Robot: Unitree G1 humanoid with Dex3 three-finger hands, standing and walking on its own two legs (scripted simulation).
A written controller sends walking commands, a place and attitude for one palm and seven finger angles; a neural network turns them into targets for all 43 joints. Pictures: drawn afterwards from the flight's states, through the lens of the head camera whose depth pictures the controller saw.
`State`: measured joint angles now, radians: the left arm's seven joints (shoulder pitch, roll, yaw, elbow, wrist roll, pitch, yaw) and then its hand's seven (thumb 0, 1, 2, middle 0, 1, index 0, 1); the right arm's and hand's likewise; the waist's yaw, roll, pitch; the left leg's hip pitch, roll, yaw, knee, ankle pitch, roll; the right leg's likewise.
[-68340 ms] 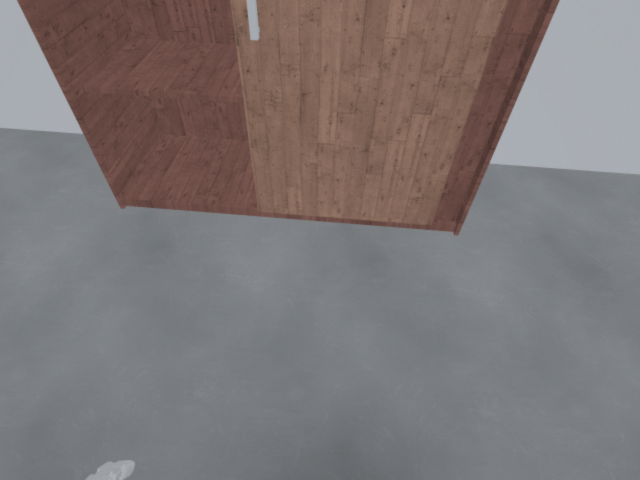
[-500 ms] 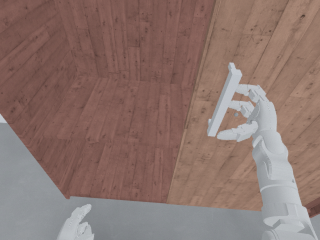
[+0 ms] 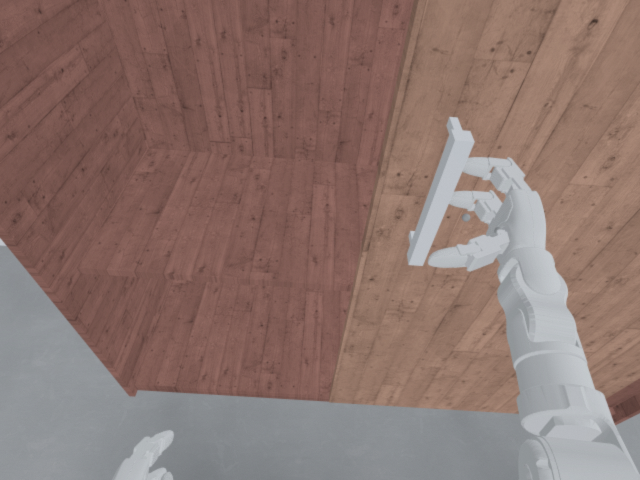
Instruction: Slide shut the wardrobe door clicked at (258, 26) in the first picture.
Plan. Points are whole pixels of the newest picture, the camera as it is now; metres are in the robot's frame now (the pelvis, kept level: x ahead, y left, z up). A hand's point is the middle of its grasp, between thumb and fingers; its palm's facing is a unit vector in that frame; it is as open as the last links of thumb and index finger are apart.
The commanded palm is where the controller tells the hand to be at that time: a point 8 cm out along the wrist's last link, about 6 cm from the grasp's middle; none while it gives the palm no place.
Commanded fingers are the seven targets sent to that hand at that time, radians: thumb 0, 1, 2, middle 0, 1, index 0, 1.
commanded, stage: slide the fingers in behind the handle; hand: right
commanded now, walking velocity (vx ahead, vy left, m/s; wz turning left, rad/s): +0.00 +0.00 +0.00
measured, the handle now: (432, 198) +0.45 -0.11 +0.14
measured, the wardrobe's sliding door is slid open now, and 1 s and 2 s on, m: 0.59 0.59 0.59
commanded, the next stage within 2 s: grip the handle and tug to test in 1.54 s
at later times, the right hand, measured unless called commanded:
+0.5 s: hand (446, 220) +0.40 -0.11 +0.15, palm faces -0.02 +1.00 +0.00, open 14.0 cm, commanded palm +0.38 -0.17 +0.14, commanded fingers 0.00 0.50 -0.30 0.30 1.20 0.30 1.20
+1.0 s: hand (427, 220) +0.40 -0.09 +0.15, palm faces -0.04 +1.00 +0.00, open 14.0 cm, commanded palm +0.38 -0.14 +0.14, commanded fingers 0.00 0.50 -0.30 0.30 1.20 0.30 1.20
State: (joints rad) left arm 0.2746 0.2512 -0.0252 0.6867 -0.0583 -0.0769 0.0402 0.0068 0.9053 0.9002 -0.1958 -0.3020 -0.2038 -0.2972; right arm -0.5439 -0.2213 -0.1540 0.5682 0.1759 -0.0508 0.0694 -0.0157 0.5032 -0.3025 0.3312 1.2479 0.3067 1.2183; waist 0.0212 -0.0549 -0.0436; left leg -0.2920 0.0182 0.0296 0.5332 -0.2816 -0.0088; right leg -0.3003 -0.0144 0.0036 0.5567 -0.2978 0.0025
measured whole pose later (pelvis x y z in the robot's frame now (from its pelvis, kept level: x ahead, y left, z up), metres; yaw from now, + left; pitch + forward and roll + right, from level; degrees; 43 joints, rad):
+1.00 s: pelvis +0.01 +0.00 +0.00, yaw +0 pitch +2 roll +0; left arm 0.24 0.24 -0.02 0.67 -0.05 -0.07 0.03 0.01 0.91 0.90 -0.20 -0.30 -0.20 -0.30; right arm -0.47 -0.13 -0.06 0.42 0.16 0.02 0.00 -0.02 0.50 -0.30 0.30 1.22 0.30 1.20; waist 0.02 -0.06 -0.05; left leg -0.28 0.01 0.03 0.53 -0.30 -0.01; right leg -0.28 -0.02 0.00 0.55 -0.31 0.01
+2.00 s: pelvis +0.01 +0.01 +0.00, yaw +1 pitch +2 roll +0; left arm 0.24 0.24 -0.02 0.66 -0.04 -0.06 0.03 0.01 0.91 0.90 -0.20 -0.30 -0.20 -0.30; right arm -0.46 -0.13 -0.07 0.41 0.15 0.02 -0.03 -0.01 0.05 -0.50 0.35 1.27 0.35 1.26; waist 0.03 -0.05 -0.04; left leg -0.26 0.00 0.02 0.52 -0.29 0.00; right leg -0.26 -0.03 -0.01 0.53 -0.30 0.01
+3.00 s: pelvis +0.02 +0.01 +0.00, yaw +2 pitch +2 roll +0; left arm 0.25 0.23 -0.02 0.62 -0.04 -0.05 0.01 0.01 0.91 0.90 -0.20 -0.30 -0.20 -0.30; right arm -0.34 -0.12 -0.09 0.27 0.15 0.06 -0.04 0.00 -0.74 -0.80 0.37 1.40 0.35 1.40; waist 0.04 -0.06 -0.05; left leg -0.24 0.00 -0.01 0.50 -0.29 0.00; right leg -0.23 -0.04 -0.03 0.50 -0.31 0.01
